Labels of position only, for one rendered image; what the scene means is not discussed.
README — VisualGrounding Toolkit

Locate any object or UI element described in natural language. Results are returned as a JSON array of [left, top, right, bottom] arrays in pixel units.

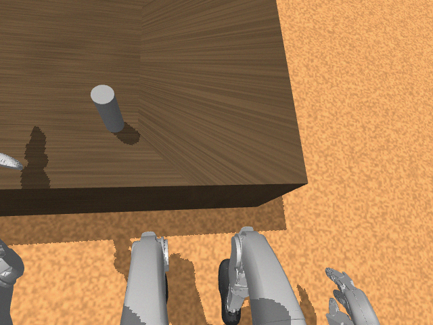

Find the left robot hand
[[0, 153, 23, 170]]

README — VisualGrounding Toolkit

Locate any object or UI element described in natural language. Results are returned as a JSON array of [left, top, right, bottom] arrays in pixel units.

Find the can
[[91, 85, 124, 133]]

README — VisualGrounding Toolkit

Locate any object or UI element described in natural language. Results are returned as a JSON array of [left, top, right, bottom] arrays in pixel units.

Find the left robot arm
[[0, 239, 24, 325]]

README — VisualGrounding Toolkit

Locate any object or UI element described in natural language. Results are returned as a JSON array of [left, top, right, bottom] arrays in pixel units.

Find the right robot hand
[[325, 267, 380, 325]]

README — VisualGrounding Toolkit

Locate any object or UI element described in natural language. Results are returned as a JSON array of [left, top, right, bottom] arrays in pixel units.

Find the right robot foot
[[219, 259, 241, 325]]

